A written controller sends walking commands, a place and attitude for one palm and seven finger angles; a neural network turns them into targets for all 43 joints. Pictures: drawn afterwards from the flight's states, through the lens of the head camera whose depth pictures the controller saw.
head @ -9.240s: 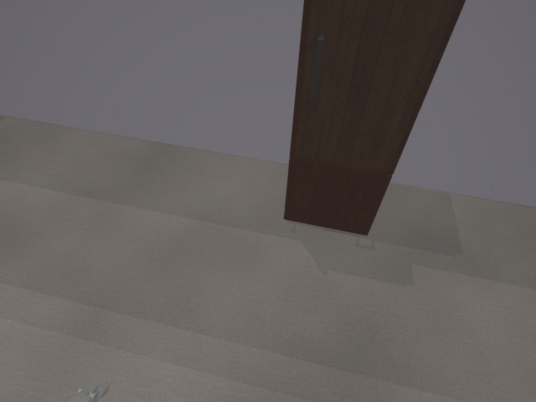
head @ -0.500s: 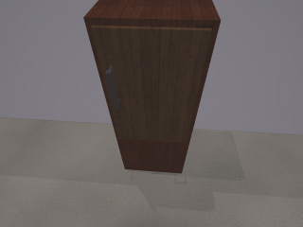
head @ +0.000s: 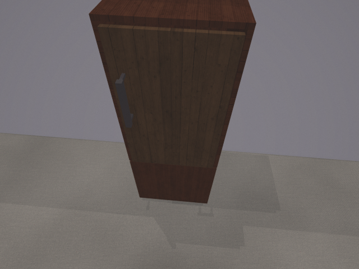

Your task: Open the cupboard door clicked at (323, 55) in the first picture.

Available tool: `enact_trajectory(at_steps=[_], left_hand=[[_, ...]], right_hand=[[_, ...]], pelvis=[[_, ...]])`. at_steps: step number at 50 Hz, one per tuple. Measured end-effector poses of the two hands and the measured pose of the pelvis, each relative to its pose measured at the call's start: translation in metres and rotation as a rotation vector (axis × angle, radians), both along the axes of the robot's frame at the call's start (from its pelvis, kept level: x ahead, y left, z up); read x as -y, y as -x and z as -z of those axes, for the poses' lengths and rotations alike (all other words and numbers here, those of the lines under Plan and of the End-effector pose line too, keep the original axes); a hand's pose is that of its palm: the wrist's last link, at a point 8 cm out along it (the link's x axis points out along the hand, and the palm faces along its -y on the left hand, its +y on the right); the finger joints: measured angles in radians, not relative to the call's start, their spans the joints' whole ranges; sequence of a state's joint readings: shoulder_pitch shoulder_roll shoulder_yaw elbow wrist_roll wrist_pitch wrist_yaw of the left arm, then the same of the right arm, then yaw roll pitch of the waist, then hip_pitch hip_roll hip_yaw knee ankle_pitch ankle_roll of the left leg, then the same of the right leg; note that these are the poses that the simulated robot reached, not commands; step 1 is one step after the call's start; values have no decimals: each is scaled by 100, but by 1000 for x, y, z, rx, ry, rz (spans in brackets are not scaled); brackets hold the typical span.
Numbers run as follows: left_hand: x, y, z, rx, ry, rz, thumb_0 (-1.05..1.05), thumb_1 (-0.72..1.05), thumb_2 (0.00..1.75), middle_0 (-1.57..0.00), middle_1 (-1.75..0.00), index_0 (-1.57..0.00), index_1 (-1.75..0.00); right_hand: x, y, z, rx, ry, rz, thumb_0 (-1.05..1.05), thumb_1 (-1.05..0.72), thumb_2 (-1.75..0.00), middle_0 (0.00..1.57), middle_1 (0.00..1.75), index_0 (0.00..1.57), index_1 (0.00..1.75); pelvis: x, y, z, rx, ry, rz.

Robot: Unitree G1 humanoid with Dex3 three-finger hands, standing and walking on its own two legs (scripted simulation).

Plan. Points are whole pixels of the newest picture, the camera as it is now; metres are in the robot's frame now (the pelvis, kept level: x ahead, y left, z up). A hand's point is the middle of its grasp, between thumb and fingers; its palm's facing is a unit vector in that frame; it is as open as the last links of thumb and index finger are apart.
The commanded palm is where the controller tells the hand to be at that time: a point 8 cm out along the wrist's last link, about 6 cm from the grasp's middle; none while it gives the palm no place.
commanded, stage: come to a stop and stand still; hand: left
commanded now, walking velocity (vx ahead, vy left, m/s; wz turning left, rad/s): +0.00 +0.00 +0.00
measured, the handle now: (126, 101) +0.57 +0.20 +0.03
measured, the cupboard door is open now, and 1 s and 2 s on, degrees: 0 0 0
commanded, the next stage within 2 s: look again from close up in 0.86 s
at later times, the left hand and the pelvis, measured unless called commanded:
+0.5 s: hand out of the picture +0.00 +0.15 -0.18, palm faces +0.05 -0.98 -0.17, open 7.4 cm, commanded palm none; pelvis +0.03 -0.01 +0.00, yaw -1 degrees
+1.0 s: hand out of the picture +0.01 +0.15 -0.18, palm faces +0.03 -0.98 -0.18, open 7.4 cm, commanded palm none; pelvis +0.04 -0.01 +0.00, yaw +0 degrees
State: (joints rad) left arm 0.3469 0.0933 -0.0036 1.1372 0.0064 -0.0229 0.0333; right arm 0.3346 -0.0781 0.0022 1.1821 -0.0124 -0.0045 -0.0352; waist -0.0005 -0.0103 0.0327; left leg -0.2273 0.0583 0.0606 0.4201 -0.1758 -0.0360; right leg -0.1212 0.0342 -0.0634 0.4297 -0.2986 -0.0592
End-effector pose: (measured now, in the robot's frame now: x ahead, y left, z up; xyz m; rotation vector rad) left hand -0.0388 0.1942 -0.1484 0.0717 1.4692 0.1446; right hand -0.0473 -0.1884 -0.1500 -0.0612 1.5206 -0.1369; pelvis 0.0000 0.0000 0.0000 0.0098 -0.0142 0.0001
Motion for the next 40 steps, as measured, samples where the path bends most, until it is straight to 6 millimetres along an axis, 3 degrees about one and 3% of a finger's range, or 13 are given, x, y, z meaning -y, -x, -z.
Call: enact_trajectory(at_steps=[5, 19, 40], left_hand=[[0, -5, -1, -1, -6, -5, 0, 91, 90, -20, -30, -19, -30], [-1, -28, -1, 7, -23, 1, 0, 91, 90, -20, -30, -19, -30], [-4, -50, -1, 36, -48, 7, 0, 91, 90, -20, -30, -20, -30]], right_hand=[[2, -23, 1, 38, 5, -15, 1, -91, -90, 20, 30, 20, 30], [27, -61, 0, 82, 55, -29, 2, -92, -90, 20, 30, 20, 30], [36, -79, 1, 96, 66, -32, 2, -92, -90, 20, 30, 20, 30]], pelvis=[[1, -8, 0, -3, -2, 2], [5, -28, 1, -7, -10, 9], [11, -41, 1, 1, -10, 10]])
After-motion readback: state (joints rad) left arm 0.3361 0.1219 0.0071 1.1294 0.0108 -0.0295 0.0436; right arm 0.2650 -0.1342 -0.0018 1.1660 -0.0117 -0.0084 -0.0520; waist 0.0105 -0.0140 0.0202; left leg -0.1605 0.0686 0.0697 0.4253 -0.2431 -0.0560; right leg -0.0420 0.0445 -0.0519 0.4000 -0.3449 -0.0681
